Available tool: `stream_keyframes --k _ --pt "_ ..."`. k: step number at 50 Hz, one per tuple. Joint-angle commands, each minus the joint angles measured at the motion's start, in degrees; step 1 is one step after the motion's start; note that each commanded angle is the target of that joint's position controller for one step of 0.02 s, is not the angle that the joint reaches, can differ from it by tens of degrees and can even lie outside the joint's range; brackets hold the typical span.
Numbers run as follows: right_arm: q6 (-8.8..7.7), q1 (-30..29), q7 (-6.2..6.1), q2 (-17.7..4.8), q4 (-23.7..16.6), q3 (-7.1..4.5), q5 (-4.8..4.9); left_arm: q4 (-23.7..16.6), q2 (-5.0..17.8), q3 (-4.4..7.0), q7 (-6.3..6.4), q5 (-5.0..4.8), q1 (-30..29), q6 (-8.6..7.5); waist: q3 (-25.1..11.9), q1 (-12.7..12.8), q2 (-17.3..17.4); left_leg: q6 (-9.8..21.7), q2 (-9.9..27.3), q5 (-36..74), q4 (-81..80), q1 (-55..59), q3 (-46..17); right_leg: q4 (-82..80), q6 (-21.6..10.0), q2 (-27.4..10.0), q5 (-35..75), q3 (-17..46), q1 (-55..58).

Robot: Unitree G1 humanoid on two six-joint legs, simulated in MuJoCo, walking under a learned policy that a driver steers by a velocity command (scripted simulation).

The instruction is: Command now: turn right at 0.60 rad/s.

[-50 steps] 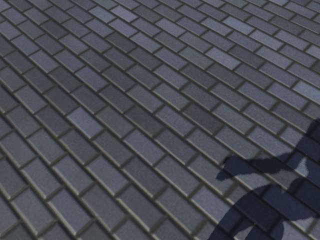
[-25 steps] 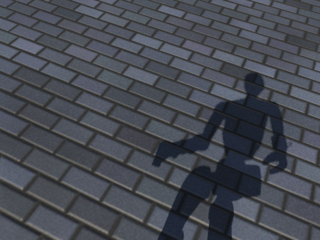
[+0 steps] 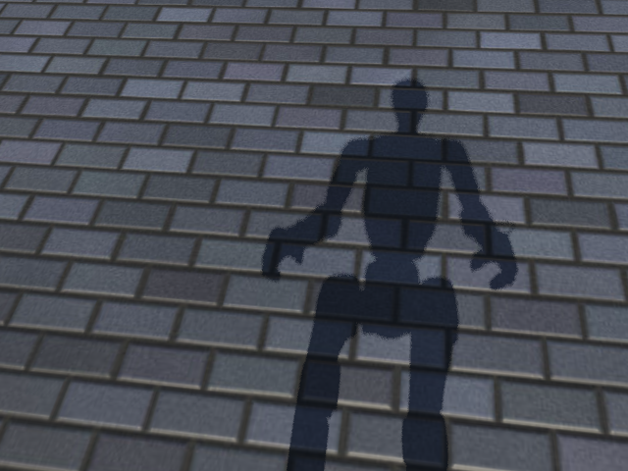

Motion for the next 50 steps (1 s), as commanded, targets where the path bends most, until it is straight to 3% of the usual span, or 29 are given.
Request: stream_keyframes --k 1,5,8,10,11,12,13,14,16,17,20,23,26,28,29,30,31,33,36,38,41,43,44,45,46,47,48,49,50 --pt "-0.98 -1.6 0.13 -2.8 -4.2 -0.39 0.18 -3.9 9.8 2.79 0.84 -0.21 -1.9 -0.60 -8.3 0.1 -9.7 -0.6 -0.6 2.4 -7.5 -0.9 -1.6 -5.1 -10.3 -12.1 19.0 13.5 8.9" --pt "-1.46 -2.4 0.91 -3.2 -4.9 -0.29 0.57 -4.0 11.0 3.23 0.52 -0.14 -2.3 -0.06 -7.5 1.0 -11.2 0.1 -2.2 0.8 -16.4 5.0 -2.2 -4.3 -10.7 -12.1 13.6 18.7 5.5" --pt "-1.97 -0.6 1.69 -3.7 -4.6 -0.41 0.90 -3.8 9.9 2.70 0.11 -0.28 -3.2 0.22 -8.4 0.9 -11.8 1.2 -2.1 1.2 -22.6 9.3 -1.5 -2.0 -10.0 -12.2 16.5 21.2 6.1" --pt "-2.55 2.6 2.28 -2.5 -3.8 -0.16 0.56 -3.6 8.0 1.77 0.29 -0.75 -4.7 0.41 -9.0 -1.6 -10.9 2.9 -1.3 11.2 -35.1 17.1 -0.3 0.6 -7.2 -10.2 14.8 20.1 4.5" --pt "-2.79 2.7 2.33 -3.0 -4.1 0.06 -0.51 -2.7 5.1 0.78 0.41 -0.13 -2.2 0.14 -9.5 -1.0 -7.9 4.4 2.7 18.9 -39.6 22.5 -3.8 2.3 -3.8 -7.8 7.9 18.0 1.9" --pt "-2.84 1.0 2.17 -6.1 -5.3 0.06 -1.77 -1.9 1.9 -0.30 0.35 1.69 2.5 -0.26 -10.5 3.0 4.5 8.6 12.7 30.7 -41.2 26.0 -15.0 10.7 0.1 -1.4 -6.9 10.6 -1.4" --pt "-3.04 -2.4 2.46 -3.1 -4.8 1.50 -2.99 -2.1 3.3 0.24 0.58 1.66 2.1 -0.52 -7.3 5.1 11.8 16.9 17.0 29.1 -42.7 17.9 -22.2 9.5 3.1 0.1 -17.3 6.4 -1.4" --pt "-3.36 -5.7 2.81 0.0 -6.1 2.48 -2.06 -0.7 5.5 0.68 0.82 2.19 2.2 -0.68 -5.6 4.6 8.7 17.5 14.7 22.1 -43.5 15.6 -20.2 8.6 4.9 -2.4 -14.5 5.3 1.9" --pt "-3.17 -3.7 2.81 -3.0 -5.2 1.69 -0.28 0.7 4.5 0.73 0.67 2.32 -1.3 -0.85 -4.8 2.3 6.9 11.8 7.5 11.5 -41.9 15.8 -14.3 1.2 5.1 -1.8 -2.9 4.1 5.6" --pt "-3.15 -2.5 2.58 -4.4 -4.8 1.40 0.27 0.3 4.9 0.91 0.56 2.31 -2.5 -0.77 -3.7 1.4 6.5 10.6 7.1 8.6 -42.2 14.6 -14.4 0.1 5.0 -2.2 -0.2 4.0 6.5" --pt "-2.53 -0.9 1.93 -5.3 -5.5 1.43 0.34 1.0 4.7 0.93 0.48 1.65 -1.5 -1.36 -3.5 1.2 5.4 10.0 5.5 0.0 -42.6 13.0 -14.8 1.9 3.6 -1.3 -3.7 0.4 6.8" --pt "-1.46 1.3 1.08 -5.9 -6.1 1.19 1.03 1.3 3.2 1.09 0.32 1.19 -1.2 -3.15 -1.7 0.8 5.6 13.2 5.5 -17.5 -43.4 12.3 -19.5 5.2 3.1 0.6 -12.7 -3.7 1.9" --pt "-1.11 0.3 0.62 -5.5 -8.0 1.02 1.41 1.5 2.2 1.13 -0.33 0.43 -0.7 -5.82 0.3 1.7 4.8 14.5 5.0 -15.3 -41.1 10.4 -22.7 2.7 1.7 -0.8 -10.4 -2.3 2.2" --pt "-1.22 -3.3 0.53 -3.2 -11.0 1.42 1.39 1.9 5.1 2.09 -0.22 0.72 1.7 -6.61 -1.0 3.1 -1.5 10.8 -0.3 0.3 -29.6 5.3 -15.0 -2.4 -0.7 -5.8 -7.5 3.8 8.6" --pt "-1.40 -2.1 0.73 -1.6 -12.3 1.67 1.41 2.7 8.4 3.02 -0.17 0.97 4.1 -6.32 -2.7 1.8 -10.3 7.6 -5.4 1.3 -19.3 0.9 -6.5 -5.4 -4.6 -12.1 -1.9 12.0 12.4" --pt "-1.44 -1.3 1.00 -2.8 -13.1 1.38 1.18 2.9 9.3 3.26 -0.22 1.04 5.0 -5.93 -1.9 1.7 -15.8 5.7 -5.4 -7.0 -12.4 -5.5 -2.7 -7.1 -10.6 -21.2 11.8 20.7 14.9" --pt "-1.32 -1.2 1.24 -4.8 -13.0 0.50 1.00 2.6 7.8 2.89 0.12 0.97 6.0 -5.76 -2.0 2.6 -13.6 4.1 -2.7 -15.3 -1.0 -10.1 -2.9 -6.1 -14.3 -26.0 25.4 22.7 17.2" --pt "-0.39 0.4 1.89 -3.9 -12.1 0.18 1.81 2.1 7.5 2.65 0.82 0.35 4.1 -4.91 -3.7 1.2 -6.9 2.5 0.4 -12.3 4.2 -12.4 -3.5 -3.6 -12.2 -24.1 33.3 14.7 19.2" --pt "0.62 -2.3 3.16 -0.9 -12.8 1.19 2.34 2.4 9.3 3.15 1.62 -0.01 1.8 -2.82 -2.8 2.2 -9.1 1.1 1.2 -3.1 -4.5 -6.4 1.3 -5.6 -8.5 -18.4 31.2 3.1 14.8" --pt "0.88 -2.6 4.16 -0.8 -13.4 1.30 2.41 2.1 9.9 3.31 1.76 -0.01 0.1 -1.92 -4.0 2.0 -10.7 1.7 0.9 1.5 -11.7 1.3 3.7 -5.6 -7.3 -16.7 29.0 -2.1 11.1" --pt "1.17 -0.8 4.64 -3.2 -13.4 0.11 1.98 2.8 10.7 3.46 1.24 -1.26 0.4 -2.08 -5.9 1.0 -10.6 4.2 -0.8 6.2 -21.4 8.9 6.3 -1.2 -5.6 -17.4 27.8 -4.9 10.1" --pt "1.16 6.5 3.85 -5.9 -11.3 -1.67 1.43 3.4 8.7 2.80 0.70 -1.84 1.0 -3.06 -9.4 -2.6 -6.6 7.6 -4.1 15.6 -31.6 22.7 6.9 11.8 -1.8 -13.7 27.4 -10.0 5.1" --pt "0.99 10.7 2.72 -10.4 -11.5 -3.07 1.41 2.9 6.4 2.04 0.34 0.24 2.9 -3.64 -11.7 -4.1 3.3 11.5 3.0 35.0 -33.5 35.0 -5.2 25.9 3.1 -9.5 8.0 -12.4 -7.7" --pt "0.32 9.5 2.21 -17.1 -14.1 -3.40 -0.43 0.0 2.2 0.27 0.19 2.99 3.3 -4.00 -16.1 -1.3 16.8 25.1 21.1 48.7 -36.4 39.8 -33.8 42.9 6.6 -0.6 -30.7 -7.7 -22.0" --pt "-0.56 11.7 2.81 -12.2 -13.7 -1.63 -0.16 2.1 6.9 1.37 -0.24 2.26 0.3 -3.64 -17.6 -5.1 7.0 26.4 20.4 60.5 -34.6 36.2 -28.8 49.9 7.2 -2.5 -31.6 0.7 -19.7" --pt "-1.24 8.3 3.09 -12.5 -12.9 -1.94 -0.95 0.6 7.3 1.32 0.05 -0.12 0.9 -3.33 -16.8 -2.4 9.2 27.4 20.3 39.9 -38.1 32.5 -30.3 50.1 6.8 -2.0 -25.7 0.9 -23.2" --pt "-1.50 5.2 3.01 -10.5 -12.9 -1.70 0.63 1.5 8.8 1.85 0.80 -0.13 -0.7 -3.02 -10.9 -1.8 3.7 23.3 15.4 25.9 -40.0 28.8 -27.2 46.5 6.4 -4.2 -20.4 0.8 -24.3" --pt "-1.02 1.8 2.38 -8.8 -13.2 -1.05 1.39 1.6 9.3 2.09 1.46 0.49 -2.1 -2.51 -8.3 -0.8 3.4 20.1 12.9 21.7 -40.5 24.3 -23.6 42.5 6.5 -5.2 -15.6 1.0 -22.9" --pt "-0.75 0.3 2.13 -8.2 -13.7 -0.52 1.10 2.4 8.6 1.98 1.52 0.62 -1.6 -1.96 -7.7 0.4 3.1 18.7 10.3 23.0 -40.9 19.4 -20.8 40.9 6.5 -4.7 -13.3 0.5 -18.1"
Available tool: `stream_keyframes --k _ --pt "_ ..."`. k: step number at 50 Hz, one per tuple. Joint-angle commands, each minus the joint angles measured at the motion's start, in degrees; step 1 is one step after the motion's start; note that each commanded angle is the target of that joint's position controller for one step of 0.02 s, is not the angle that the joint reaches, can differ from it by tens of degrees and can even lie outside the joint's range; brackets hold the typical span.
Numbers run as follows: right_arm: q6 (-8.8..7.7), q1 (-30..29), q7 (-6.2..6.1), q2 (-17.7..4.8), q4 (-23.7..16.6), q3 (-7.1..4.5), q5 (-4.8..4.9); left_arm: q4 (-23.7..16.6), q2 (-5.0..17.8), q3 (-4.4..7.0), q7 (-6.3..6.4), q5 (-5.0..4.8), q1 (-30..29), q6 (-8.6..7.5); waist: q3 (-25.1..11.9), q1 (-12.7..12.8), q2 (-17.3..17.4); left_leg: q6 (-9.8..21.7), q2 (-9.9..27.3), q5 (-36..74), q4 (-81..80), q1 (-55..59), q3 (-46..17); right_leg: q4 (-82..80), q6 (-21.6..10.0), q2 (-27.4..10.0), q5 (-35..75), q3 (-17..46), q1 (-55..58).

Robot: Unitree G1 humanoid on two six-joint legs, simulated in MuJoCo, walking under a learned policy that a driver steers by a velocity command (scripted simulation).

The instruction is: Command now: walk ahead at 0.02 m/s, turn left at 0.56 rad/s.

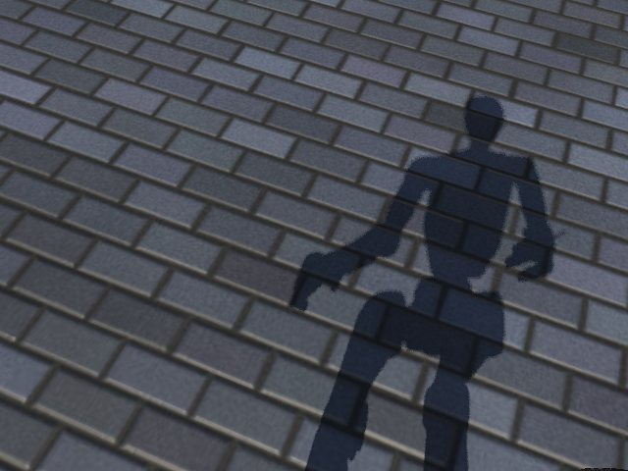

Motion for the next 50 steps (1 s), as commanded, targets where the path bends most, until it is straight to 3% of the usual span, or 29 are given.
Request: stream_keyframes --k 1,6,9,11,13,14,15,17,20,23,24,25,26,27,28,29,33,36,38,39,40,41,42,43,44,45,46,48,50 --pt "-0.50 -2.5 -1.19 -9.6 -4.5 -2.84 0.00 -3.7 6.5 1.72 0.63 0.57 0.7 -0.13 -8.9 0.8 6.5 10.0 13.3 14.9 -13.8 9.3 -19.3 -1.7 0.5 -0.2 7.1 2.4 -5.0" --pt "-0.59 -1.8 -2.37 -5.2 -2.2 -1.02 -1.05 -1.8 1.5 -0.52 -0.11 0.08 1.4 -0.03 -12.1 -0.2 8.1 9.4 12.1 15.7 -13.0 8.8 -12.4 -16.8 1.4 -1.8 12.1 0.7 4.3" --pt "-0.82 -0.6 -1.54 -3.7 0.0 -0.08 -1.95 -2.1 1.6 -0.90 -0.81 -0.30 -0.1 -0.04 -9.5 -1.7 9.6 9.5 12.8 4.8 -14.4 5.6 -12.6 -25.1 0.5 -2.1 13.5 0.1 10.9" --pt "-0.99 -1.8 -1.05 -4.0 0.7 0.14 -1.83 -2.3 2.2 -0.74 -1.11 -0.43 0.2 -0.29 -6.8 -0.4 8.8 8.3 12.4 -1.7 -13.8 3.8 -12.5 -33.5 -1.0 -1.1 16.6 -1.2 14.7" --pt "-1.41 1.0 -1.15 -4.2 2.2 0.19 -1.65 -3.6 4.6 -0.43 -1.04 0.51 -0.8 -0.59 -5.2 -0.5 5.9 4.2 10.3 -3.0 -11.2 4.2 -11.6 -40.1 -3.1 -2.6 25.7 1.7 16.8" --pt "-1.71 3.4 -1.36 -5.0 2.2 -0.11 -2.29 -4.8 8.2 0.19 -0.76 0.58 -1.3 -0.66 -5.5 -2.8 0.8 1.8 7.1 -4.7 -7.2 4.3 -9.0 -39.3 -5.0 -6.4 36.0 6.1 16.7" --pt "-1.78 3.7 -1.69 -4.3 1.6 -0.22 -2.37 -3.7 10.2 1.15 -0.90 -0.39 -1.6 -0.54 -5.2 -4.3 -6.6 -0.7 2.6 -5.2 -5.2 5.6 -2.4 -40.2 -8.0 -6.8 30.4 9.1 12.6" --pt "-1.31 0.1 -2.65 -4.1 1.0 -0.64 -1.92 -4.3 6.3 0.47 -1.18 -0.36 -1.4 -0.65 -5.4 -2.3 -8.8 -2.6 1.3 -2.9 0.0 8.7 1.4 -43.9 -9.9 -8.4 25.2 14.2 9.1" --pt "-0.36 0.6 -2.90 -3.1 0.3 -1.18 -1.51 -5.6 6.7 0.90 -0.98 -0.66 -0.9 -0.68 -6.3 -1.8 -8.3 -1.5 1.9 -1.0 0.6 9.2 1.4 -42.0 -10.1 -7.7 26.8 16.2 8.9" --pt "-0.41 1.9 -2.33 -3.5 0.3 -2.12 -1.36 -7.3 5.9 1.08 -0.56 -1.11 -1.2 0.05 -7.5 -1.5 -1.7 0.8 5.7 2.7 -3.6 12.7 -0.9 -35.4 -7.4 -3.3 24.8 12.4 5.0" --pt "-0.36 2.9 -2.23 -4.6 0.5 -2.58 -1.39 -7.9 5.0 0.92 -0.48 -1.19 -1.1 0.32 -7.5 -1.4 3.0 3.2 9.6 5.1 -7.1 14.5 -5.0 -30.3 -5.4 -0.4 21.9 8.7 1.9" --pt "-0.39 3.8 -2.19 -6.3 0.7 -3.07 -1.44 -8.3 4.4 0.82 -0.55 -1.02 -0.3 0.62 -7.4 -1.2 9.0 7.6 16.9 10.9 -11.0 16.4 -12.2 -23.9 -3.3 2.2 16.4 4.3 -1.6" --pt "-0.67 3.2 -2.44 -6.3 0.5 -3.04 -1.50 -8.6 4.6 1.11 -0.74 -0.60 0.1 0.89 -8.0 -1.3 13.4 12.9 24.4 19.0 -12.7 17.3 -17.9 -13.9 -1.7 2.1 -0.3 1.2 -4.7" --pt "-1.08 3.8 -2.73 -5.8 0.1 -2.69 -1.60 -8.9 6.0 1.89 -1.00 -0.69 -0.6 1.14 -7.9 -2.1 10.3 16.2 28.2 25.8 -13.3 17.7 -20.1 -2.7 -0.7 0.4 -6.1 2.1 -7.8" --pt "-1.37 2.3 -2.99 -5.6 -0.1 -2.58 -1.45 -8.6 6.0 2.29 -1.15 -1.27 -0.3 1.58 -7.5 -1.1 6.1 15.8 27.6 27.1 -12.9 17.4 -17.3 1.9 -0.3 -0.7 -5.4 3.1 -9.0" --pt "-1.49 -0.1 -3.09 -6.1 -0.1 -2.82 -0.93 -8.3 4.5 1.90 -1.19 -1.62 0.0 2.06 -6.1 -0.1 5.1 13.3 24.9 25.0 -13.0 16.8 -12.4 -0.6 0.0 -2.3 -2.2 3.1 -9.4" --pt "-0.32 -1.2 -3.27 -7.7 1.1 -3.56 -0.76 -9.6 1.4 0.44 -2.33 -1.68 -2.5 2.38 -7.3 -1.8 9.2 9.5 18.8 26.8 -11.7 15.9 0.5 -14.9 0.5 -1.9 5.1 -3.2 -0.9" --pt "0.17 0.5 -3.00 -9.2 2.4 -4.10 0.36 -10.4 2.9 1.02 -3.32 -1.92 -1.7 2.53 -9.4 -2.1 10.7 8.4 20.4 25.9 -9.0 18.1 2.1 -25.9 -0.9 -0.3 9.0 -6.0 4.7" --pt "-0.06 0.3 -2.77 -8.6 3.1 -3.93 1.54 -9.4 3.9 1.91 -3.25 -1.53 2.0 2.82 -9.8 0.2 9.7 4.6 19.3 19.7 -3.6 14.8 5.2 -37.6 -3.7 2.1 18.2 -7.9 13.1" --pt "-0.45 3.5 -2.41 -6.5 4.4 -3.42 0.98 -9.2 6.5 2.99 -2.54 -1.26 4.2 2.79 -10.1 0.5 4.4 0.4 16.6 11.7 3.5 8.8 8.9 -42.5 -6.0 1.1 27.4 -3.6 20.7" --pt "-0.65 2.8 -2.13 -2.8 2.2 -2.06 -2.31 -10.6 14.2 4.77 -1.41 -0.88 6.5 2.44 -10.2 -0.1 -13.3 -5.9 9.5 -18.1 22.3 -9.1 12.9 -43.6 -12.9 -14.5 52.1 18.6 31.5" --pt "-0.85 -3.0 -2.55 -4.0 -0.1 -2.10 -2.07 -11.5 14.7 4.28 -2.00 1.48 6.2 1.06 -13.3 3.1 -13.2 -7.8 3.5 -29.2 34.1 -16.3 2.9 -45.0 -24.9 -23.2 55.0 30.4 27.8" --pt "-0.63 -5.0 -2.84 -6.2 0.1 -2.75 -0.71 -11.1 12.1 3.55 -2.48 1.68 5.8 -0.12 -12.4 3.9 -6.5 -7.6 4.8 -26.2 38.4 -17.1 -1.1 -46.0 -24.7 -20.5 50.3 26.0 26.8" --pt "-0.42 -4.7 -3.12 -6.3 0.6 -2.88 -0.26 -10.4 10.4 3.03 -2.29 0.83 3.4 -0.76 -9.8 1.9 -5.2 -7.0 5.6 -20.9 37.7 -17.5 -1.9 -45.7 -21.4 -17.0 46.0 21.4 24.7" --pt "-0.26 -3.7 -3.65 -6.3 1.9 -3.10 -0.75 -10.4 9.0 2.67 -1.89 -0.28 1.0 -0.69 -9.0 0.7 -2.9 -7.0 6.3 -16.6 35.6 -17.1 -2.4 -45.6 -18.6 -14.2 42.2 18.9 23.7" --pt "-0.12 -3.0 -3.90 -6.8 2.2 -3.33 -1.12 -10.6 8.1 2.21 -1.49 -1.01 -1.0 -0.39 -8.5 -0.5 -3.7 -7.5 6.1 -13.4 34.2 -15.4 -2.5 -45.6 -17.4 -12.6 42.6 17.2 21.7" --pt "-0.05 -1.1 -3.64 -6.4 3.4 -3.25 -0.92 -10.7 7.0 1.60 -1.10 -0.78 -2.1 -0.16 -9.7 -1.5 -4.6 -8.0 5.4 -10.9 35.0 -12.5 -1.5 -45.7 -17.1 -11.6 44.7 14.9 20.6" --pt "-0.14 1.8 -2.71 -4.9 5.3 -2.61 -0.13 -9.7 4.5 0.70 -0.62 -0.42 -0.5 -0.27 -12.6 -1.2 -4.9 -8.4 5.7 -6.2 29.9 -9.7 0.3 -48.3 -16.7 -9.6 29.0 12.2 21.6" --pt "-0.58 -0.5 -1.89 -3.3 5.1 -1.72 0.33 -7.9 4.1 0.40 -0.59 -0.35 2.5 -0.67 -10.3 1.1 -7.2 -8.0 6.1 -4.1 22.1 -9.4 1.7 -52.8 -16.2 -9.3 9.3 13.6 21.5"
Over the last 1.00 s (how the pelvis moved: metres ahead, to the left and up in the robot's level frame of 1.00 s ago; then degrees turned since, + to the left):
0.08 0.07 -0.01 14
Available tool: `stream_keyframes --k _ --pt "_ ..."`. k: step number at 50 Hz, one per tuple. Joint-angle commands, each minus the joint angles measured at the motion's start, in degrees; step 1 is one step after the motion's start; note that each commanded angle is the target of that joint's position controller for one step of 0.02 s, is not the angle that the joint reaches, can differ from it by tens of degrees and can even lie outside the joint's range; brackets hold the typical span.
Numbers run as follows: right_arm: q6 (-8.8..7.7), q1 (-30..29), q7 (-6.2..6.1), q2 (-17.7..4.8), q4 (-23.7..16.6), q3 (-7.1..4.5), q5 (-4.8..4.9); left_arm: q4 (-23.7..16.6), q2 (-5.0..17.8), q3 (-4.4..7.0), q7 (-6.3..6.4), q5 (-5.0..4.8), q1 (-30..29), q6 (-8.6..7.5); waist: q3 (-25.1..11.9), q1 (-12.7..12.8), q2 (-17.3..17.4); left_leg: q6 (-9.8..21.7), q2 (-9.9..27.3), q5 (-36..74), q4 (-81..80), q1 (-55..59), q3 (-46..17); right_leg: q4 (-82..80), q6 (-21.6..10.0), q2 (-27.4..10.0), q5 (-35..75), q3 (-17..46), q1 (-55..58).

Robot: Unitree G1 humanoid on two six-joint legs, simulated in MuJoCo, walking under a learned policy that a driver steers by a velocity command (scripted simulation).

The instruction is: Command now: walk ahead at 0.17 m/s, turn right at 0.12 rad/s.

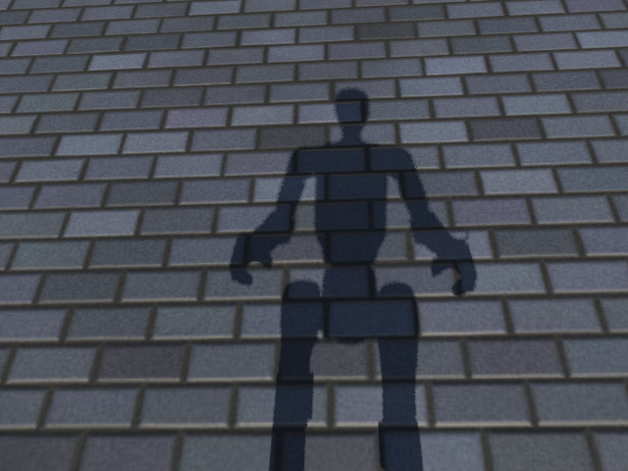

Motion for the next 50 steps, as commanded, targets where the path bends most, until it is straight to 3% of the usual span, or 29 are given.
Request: stream_keyframes --k 1,4,12,14,16,17,18,19,20,21,22,23,25,28,30,31,33,36,39,40,41,42,43,44,45,46,47,50 --pt "-1.19 -1.5 0.97 -2.7 -3.3 -0.01 0.74 -2.0 7.7 1.87 0.50 0.39 1.8 -1.41 -6.4 2.2 -12.1 0.5 1.4 3.6 -8.6 -2.2 0.6 -13.8 -8.8 -13.5 -12.8 14.6 9.7" --pt "-2.46 -3.7 1.54 -3.6 -4.0 0.13 1.10 -0.6 10.0 2.58 0.36 0.92 3.2 -2.45 -2.5 3.7 -10.7 2.5 2.2 3.7 -15.0 -3.1 0.1 -16.0 -9.3 -16.4 -15.3 16.0 10.1" --pt "-3.76 -2.5 2.88 -2.6 -4.2 0.99 1.37 2.1 10.9 3.28 -1.04 -0.45 3.5 -4.13 1.0 3.5 -7.5 6.7 2.6 1.5 -23.4 0.9 1.9 -16.7 -8.9 -18.1 -12.9 10.0 9.3" --pt "-3.77 -1.0 3.17 -2.4 -4.4 0.99 1.00 2.4 10.9 3.38 -1.15 -0.70 1.9 -3.52 0.1 1.7 -6.3 7.2 1.1 5.3 -28.0 6.3 4.1 -12.1 -7.6 -16.6 -4.2 5.6 7.9" --pt "-3.45 4.8 2.96 -4.4 -3.3 -0.14 0.80 2.4 10.2 3.19 -0.73 -0.75 1.4 -2.82 -3.7 -1.2 -5.6 8.2 -2.1 8.4 -32.0 16.5 5.6 -2.0 -4.4 -13.7 5.5 1.1 4.6" --pt "-3.26 10.2 2.44 -8.1 -2.8 -1.63 1.17 1.8 7.5 2.36 -0.41 0.12 1.1 -2.82 -7.2 -3.2 -0.6 10.4 1.7 13.5 -34.2 24.9 -1.1 10.8 -0.6 -9.7 7.3 -4.0 0.2" --pt "-2.98 13.3 1.84 -16.8 -4.0 -3.62 0.75 -2.4 4.2 1.14 -0.02 2.15 -0.1 -3.32 -8.9 -2.7 15.4 20.4 15.7 21.2 -39.0 35.2 -26.7 31.5 6.4 0.4 -11.1 -10.0 -18.8" --pt "-3.31 15.0 2.27 -13.2 -4.7 -2.38 0.08 -2.3 6.4 1.45 -0.15 1.69 -1.3 -3.99 -11.3 -5.3 12.7 26.1 20.3 23.7 -43.6 37.6 -36.2 41.7 7.1 1.3 -25.7 -0.6 -26.3" --pt "-3.74 12.5 2.34 -10.3 -5.3 -1.42 -0.07 -1.9 8.4 2.03 -0.68 0.17 -0.4 -4.18 -8.8 -3.7 8.6 24.9 19.0 26.6 -42.4 36.1 -30.6 45.3 6.6 -1.5 -23.2 1.8 -28.3" --pt "-3.83 10.1 2.26 -8.6 -5.9 -1.07 0.37 -1.1 8.9 2.14 -0.84 0.04 -0.2 -4.03 -7.5 -2.5 4.5 22.4 15.8 30.0 -40.9 33.7 -24.4 44.5 6.3 -3.3 -19.2 1.4 -27.8" --pt "-3.50 8.0 2.09 -8.3 -6.3 -0.95 0.80 -1.0 8.7 2.20 -0.59 0.79 -1.0 -3.82 -6.3 -1.7 1.5 20.3 13.9 33.4 -40.7 31.2 -21.3 41.0 6.4 -4.6 -15.6 1.4 -27.4" --pt "-3.13 6.1 1.63 -7.9 -6.8 -0.63 0.81 -0.8 8.6 2.35 -0.25 1.25 -1.5 -3.44 -6.0 -0.8 1.5 19.1 12.0 36.7 -41.2 28.4 -18.6 38.0 6.7 -5.3 -12.4 1.5 -24.3" --pt "-2.54 4.9 0.84 -9.1 -7.0 -0.93 0.06 0.0 6.9 1.90 0.05 1.20 -0.6 -2.81 -7.2 0.5 3.0 18.9 9.9 44.1 -41.3 25.5 -15.9 35.4 8.1 -3.5 -8.0 0.6 -19.9" --pt "-1.69 5.6 -0.14 -9.6 -6.4 -1.21 0.70 0.4 6.1 1.58 0.67 0.86 -1.9 -2.19 -7.9 0.2 3.0 18.2 8.6 45.0 -40.3 25.4 -14.9 28.3 9.3 -2.0 -4.7 1.0 -18.6" --pt "-1.24 6.7 -0.57 -9.3 -5.8 -1.17 1.47 0.1 5.4 1.25 0.36 0.57 -4.3 -2.19 -8.3 -0.8 3.5 17.7 7.7 30.9 -41.6 24.8 -16.4 22.9 9.6 -1.8 -1.3 1.6 -17.6" --pt "-1.08 6.5 -0.67 -9.4 -5.8 -1.21 1.37 -0.3 5.4 1.27 0.25 0.39 -6.3 -2.21 -6.8 -1.2 4.2 17.5 7.4 26.8 -41.9 23.9 -17.5 20.2 9.6 -1.6 -0.2 2.0 -17.5" --pt "-0.72 6.5 -0.81 -9.7 -5.7 -1.36 0.95 -1.0 5.5 1.33 0.05 0.32 -9.2 -2.55 -4.9 -1.8 5.0 17.0 7.1 27.6 -40.8 23.3 -19.2 15.7 9.3 -0.8 0.3 2.8 -16.8" --pt "0.08 6.5 -0.86 -10.1 -5.8 -1.65 0.88 -1.3 6.1 1.66 -0.43 0.20 -10.5 -3.43 -6.0 -2.2 5.5 16.6 7.1 34.2 -37.3 24.5 -22.0 11.7 8.5 0.6 -1.2 3.1 -13.6" --pt "0.59 4.6 -1.01 -8.6 -6.5 -1.06 1.01 -0.4 6.7 2.07 -1.11 0.00 -8.4 -4.04 -6.8 -1.2 6.3 15.0 6.6 34.8 -33.8 25.3 -24.1 5.0 6.7 0.6 0.1 2.1 -8.0" --pt "0.59 3.3 -1.08 -8.0 -6.8 -0.76 1.16 0.0 6.5 2.19 -1.27 0.19 -7.0 -4.34 -6.7 0.1 6.2 13.7 5.4 33.2 -32.3 24.3 -24.0 -0.5 5.5 0.3 5.4 1.5 -3.7" --pt "0.32 3.1 -1.08 -6.9 -7.0 -0.33 0.95 0.2 7.0 2.40 -1.15 0.85 -5.9 -4.69 -7.3 0.9 5.1 11.8 3.4 30.7 -30.2 21.9 -23.3 -5.3 3.8 -1.9 14.7 2.6 2.9" --pt "-0.23 4.7 -0.97 -4.2 -7.6 0.62 -0.50 -0.5 10.3 2.92 -0.66 1.92 -3.7 -4.74 -11.9 0.5 -1.7 8.9 -0.2 21.0 -22.4 17.4 -19.2 -4.3 -0.1 -11.5 30.7 11.1 13.3" --pt "-0.46 10.2 -1.10 -3.0 -7.2 1.04 -0.84 0.3 12.3 3.12 -0.46 2.96 -3.0 -4.03 -12.4 -2.4 -14.3 4.7 -8.9 -13.9 -11.0 6.1 -13.0 -2.1 -10.9 -21.9 47.9 24.1 20.7" --pt "-0.28 12.1 -1.05 -6.6 -6.4 0.26 -0.97 1.6 7.4 1.97 -0.70 1.47 -1.3 -3.83 -13.1 -2.2 -14.5 1.6 -6.5 -22.6 -3.8 4.0 -11.9 -3.4 -15.6 -26.2 41.8 30.2 17.7" --pt "0.20 10.0 -1.08 -9.5 -5.4 -0.85 -0.18 1.3 6.0 1.45 -0.84 0.62 -2.7 -3.83 -9.5 -1.1 -10.5 0.0 -5.2 -19.7 1.5 2.6 -11.4 -3.5 -14.3 -23.1 36.4 25.6 15.6" --pt "0.77 8.2 -1.28 -9.1 -4.9 -1.08 0.17 1.4 6.0 1.41 -0.89 0.65 -3.6 -3.60 -8.7 -1.0 -8.4 -0.9 -4.8 -16.6 3.4 1.6 -10.6 -3.4 -11.6 -19.7 31.4 21.3 14.6" --pt "1.36 7.2 -1.37 -8.6 -4.8 -1.08 0.20 1.4 6.1 1.27 -0.95 0.35 -5.1 -3.39 -7.1 -1.0 -8.0 -1.5 -4.3 -14.2 3.0 1.5 -10.6 -3.9 -10.3 -18.1 28.5 18.6 12.4" --pt "1.75 6.6 -0.81 -3.3 -4.4 0.55 0.35 2.4 6.0 1.00 -0.75 0.82 -7.4 -2.48 -6.5 -2.0 -10.6 -2.2 -2.7 -9.8 -8.4 8.9 -5.3 -5.5 -8.3 -12.9 26.5 10.6 7.1"
Over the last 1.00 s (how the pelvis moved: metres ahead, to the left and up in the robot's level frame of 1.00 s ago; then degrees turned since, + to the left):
0.04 -0.07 0.01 -20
